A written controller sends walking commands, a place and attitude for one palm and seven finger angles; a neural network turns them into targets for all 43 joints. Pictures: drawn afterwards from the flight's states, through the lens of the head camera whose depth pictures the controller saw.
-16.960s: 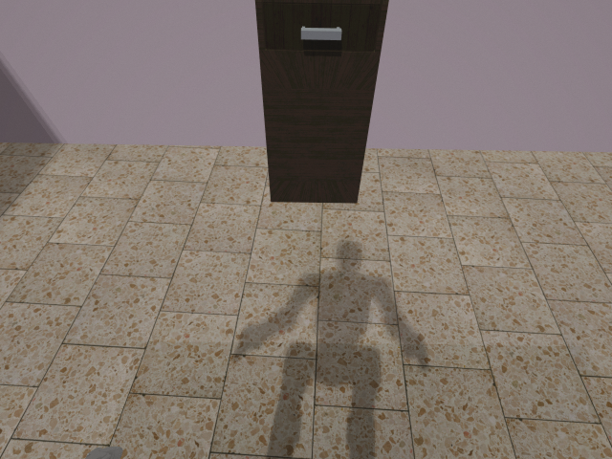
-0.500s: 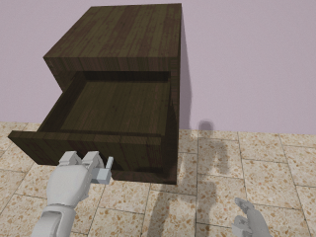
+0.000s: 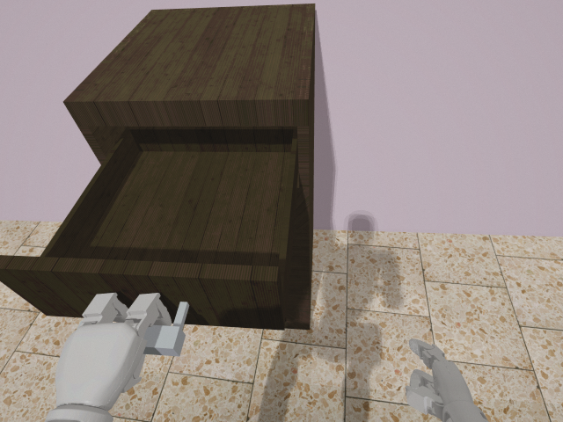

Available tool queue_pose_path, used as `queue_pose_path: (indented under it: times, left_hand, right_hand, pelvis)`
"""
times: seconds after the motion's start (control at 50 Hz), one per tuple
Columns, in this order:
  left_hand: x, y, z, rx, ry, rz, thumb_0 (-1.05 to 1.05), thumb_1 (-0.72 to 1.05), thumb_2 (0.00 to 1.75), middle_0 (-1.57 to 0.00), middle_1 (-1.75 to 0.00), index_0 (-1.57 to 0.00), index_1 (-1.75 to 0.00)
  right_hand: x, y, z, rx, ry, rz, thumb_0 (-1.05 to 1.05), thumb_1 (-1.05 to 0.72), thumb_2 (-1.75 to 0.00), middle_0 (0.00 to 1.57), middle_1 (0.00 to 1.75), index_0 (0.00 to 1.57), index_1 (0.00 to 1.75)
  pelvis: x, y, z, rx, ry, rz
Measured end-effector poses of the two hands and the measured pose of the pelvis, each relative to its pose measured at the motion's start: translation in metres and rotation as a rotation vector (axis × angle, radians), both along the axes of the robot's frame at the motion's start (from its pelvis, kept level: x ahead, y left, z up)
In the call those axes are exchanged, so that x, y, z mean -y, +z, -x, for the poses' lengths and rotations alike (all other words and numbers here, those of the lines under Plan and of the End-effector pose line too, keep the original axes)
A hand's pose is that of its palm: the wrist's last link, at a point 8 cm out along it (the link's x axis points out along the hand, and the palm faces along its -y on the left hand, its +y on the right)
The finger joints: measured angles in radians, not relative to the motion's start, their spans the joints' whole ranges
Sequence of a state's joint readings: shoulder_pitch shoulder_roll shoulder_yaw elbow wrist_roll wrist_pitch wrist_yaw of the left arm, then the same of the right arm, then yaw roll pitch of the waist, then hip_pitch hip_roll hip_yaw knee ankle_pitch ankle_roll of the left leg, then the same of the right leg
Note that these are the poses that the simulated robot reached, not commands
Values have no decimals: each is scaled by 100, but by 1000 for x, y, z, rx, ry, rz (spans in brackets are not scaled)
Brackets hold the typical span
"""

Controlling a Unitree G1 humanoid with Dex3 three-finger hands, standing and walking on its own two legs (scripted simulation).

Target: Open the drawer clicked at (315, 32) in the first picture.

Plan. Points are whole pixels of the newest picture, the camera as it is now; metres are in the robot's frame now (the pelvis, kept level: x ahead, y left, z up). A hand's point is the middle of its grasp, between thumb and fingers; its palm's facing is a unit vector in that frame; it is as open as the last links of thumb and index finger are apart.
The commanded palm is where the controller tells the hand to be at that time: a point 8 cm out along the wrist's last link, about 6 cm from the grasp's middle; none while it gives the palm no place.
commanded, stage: open the thumb to release the handle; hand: left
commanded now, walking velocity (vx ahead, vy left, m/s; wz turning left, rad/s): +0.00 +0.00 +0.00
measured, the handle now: (136, 322) +0.23 +0.22 +0.06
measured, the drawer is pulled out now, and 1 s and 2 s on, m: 0.30 0.30 0.30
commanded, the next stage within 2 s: lift the hand off the handle in 0.58 s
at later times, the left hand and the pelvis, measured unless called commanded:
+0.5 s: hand (127, 361) +0.18 +0.22 +0.04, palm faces +0.04 -0.15 -0.99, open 10.5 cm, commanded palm +0.15 +0.21 +0.10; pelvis +0.00 +0.00 +0.00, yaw +1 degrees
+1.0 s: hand (128, 363) +0.18 +0.22 +0.04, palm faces +0.07 -0.15 -0.99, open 13.8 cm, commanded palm +0.16 +0.21 +0.10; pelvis -0.02 +0.01 +0.00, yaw +2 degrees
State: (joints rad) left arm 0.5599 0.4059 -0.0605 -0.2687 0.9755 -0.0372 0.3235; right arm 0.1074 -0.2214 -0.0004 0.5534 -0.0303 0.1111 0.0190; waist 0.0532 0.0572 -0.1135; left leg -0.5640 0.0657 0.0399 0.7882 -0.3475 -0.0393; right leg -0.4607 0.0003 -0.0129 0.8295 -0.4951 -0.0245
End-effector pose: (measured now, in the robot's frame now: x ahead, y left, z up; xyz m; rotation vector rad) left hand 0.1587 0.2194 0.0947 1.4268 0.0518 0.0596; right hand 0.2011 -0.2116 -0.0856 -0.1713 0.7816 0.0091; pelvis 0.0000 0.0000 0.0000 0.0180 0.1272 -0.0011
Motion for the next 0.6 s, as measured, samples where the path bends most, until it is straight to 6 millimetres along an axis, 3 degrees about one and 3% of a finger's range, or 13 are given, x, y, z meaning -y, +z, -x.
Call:
queue_pose_path:
  times: [0.28, 0.6]
  left_hand:
    - [-5, 0, -6, 48, 57, 1, 1, 54, 75, -33, -133, -40, -133]
    - [-5, 2, 2, 25, 55, 3, 0, -27, 40, -30, -123, -34, -123]
  right_hand:
    - [-2, -11, -1, -39, 17, 18, 1, -91, -90, 20, 30, 20, 30]
    - [-14, -6, 8, -14, 46, -4, 1, -91, -90, 20, 30, 20, 30]
  pelvis:
    - [-3, -4, -1, -13, 22, 5]
    - [-4, -2, 8, 13, 28, 8]
